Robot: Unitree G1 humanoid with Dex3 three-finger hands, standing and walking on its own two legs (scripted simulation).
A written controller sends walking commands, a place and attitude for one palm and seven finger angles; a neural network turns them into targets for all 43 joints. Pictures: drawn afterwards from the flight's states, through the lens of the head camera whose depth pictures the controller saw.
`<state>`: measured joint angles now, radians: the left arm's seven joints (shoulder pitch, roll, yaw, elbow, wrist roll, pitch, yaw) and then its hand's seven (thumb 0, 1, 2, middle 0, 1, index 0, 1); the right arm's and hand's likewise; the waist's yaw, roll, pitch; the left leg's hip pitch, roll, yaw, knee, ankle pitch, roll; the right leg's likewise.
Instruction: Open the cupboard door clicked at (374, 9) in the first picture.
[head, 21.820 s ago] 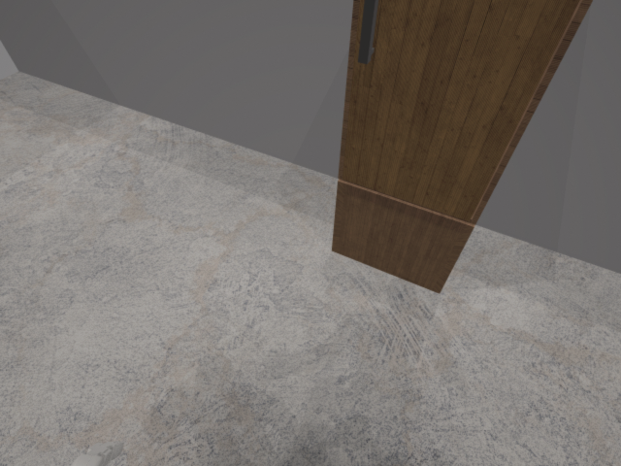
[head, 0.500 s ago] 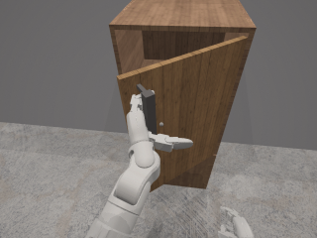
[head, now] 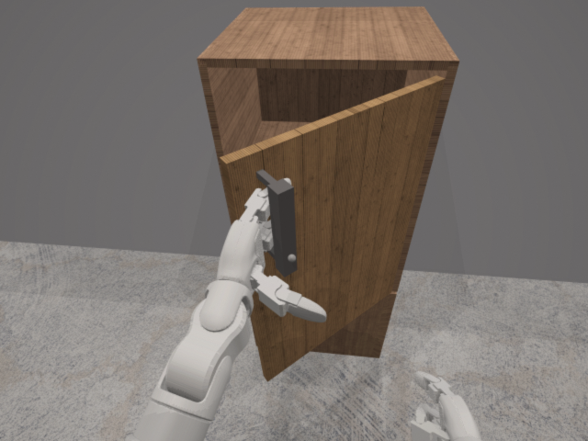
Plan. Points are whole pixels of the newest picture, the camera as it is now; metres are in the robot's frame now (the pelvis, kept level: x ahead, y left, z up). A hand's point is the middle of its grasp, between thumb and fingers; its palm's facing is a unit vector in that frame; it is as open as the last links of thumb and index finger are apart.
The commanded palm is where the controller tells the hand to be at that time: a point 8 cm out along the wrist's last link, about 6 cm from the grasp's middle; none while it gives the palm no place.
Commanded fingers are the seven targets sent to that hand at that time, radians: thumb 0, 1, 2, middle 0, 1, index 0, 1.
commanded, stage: slide the hand sideways off the handle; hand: left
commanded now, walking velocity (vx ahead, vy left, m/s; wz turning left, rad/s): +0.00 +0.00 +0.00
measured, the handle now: (275, 224) +0.36 +0.06 +0.15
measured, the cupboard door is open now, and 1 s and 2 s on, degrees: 43 43 43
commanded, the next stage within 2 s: draw the hand back to the body in 0.86 s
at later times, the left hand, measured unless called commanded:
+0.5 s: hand (257, 288) +0.25 +0.07 +0.15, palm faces -0.10 -0.99 -0.03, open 16.1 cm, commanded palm +0.22 +0.13 +0.15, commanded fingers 0.00 -0.50 0.30 -0.15 -0.30 -0.15 -0.30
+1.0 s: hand (214, 306) +0.23 +0.11 +0.14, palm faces -0.06 -1.00 -0.05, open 16.3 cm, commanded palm +0.20 +0.17 +0.15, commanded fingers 0.00 -0.50 0.30 -0.15 -0.30 -0.15 -0.30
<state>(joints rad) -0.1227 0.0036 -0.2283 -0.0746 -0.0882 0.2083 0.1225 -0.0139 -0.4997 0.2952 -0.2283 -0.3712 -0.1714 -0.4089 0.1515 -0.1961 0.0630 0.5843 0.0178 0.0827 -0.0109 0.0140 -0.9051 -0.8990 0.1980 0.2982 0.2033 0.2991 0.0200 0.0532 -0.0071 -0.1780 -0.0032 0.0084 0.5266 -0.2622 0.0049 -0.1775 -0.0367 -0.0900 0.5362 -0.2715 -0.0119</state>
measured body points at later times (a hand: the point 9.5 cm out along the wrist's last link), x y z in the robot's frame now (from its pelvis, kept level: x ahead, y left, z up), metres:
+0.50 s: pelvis +0.03 -0.02 +0.00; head -0.01 -0.04 +0.45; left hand +0.25 +0.12 +0.15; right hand +0.23 -0.22 -0.07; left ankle +0.02 +0.12 -0.73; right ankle +0.02 -0.11 -0.73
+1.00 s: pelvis +0.03 -0.01 +0.00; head +0.00 -0.04 +0.45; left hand +0.23 +0.17 +0.15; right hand +0.22 -0.23 -0.07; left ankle +0.02 +0.12 -0.73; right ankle +0.02 -0.11 -0.73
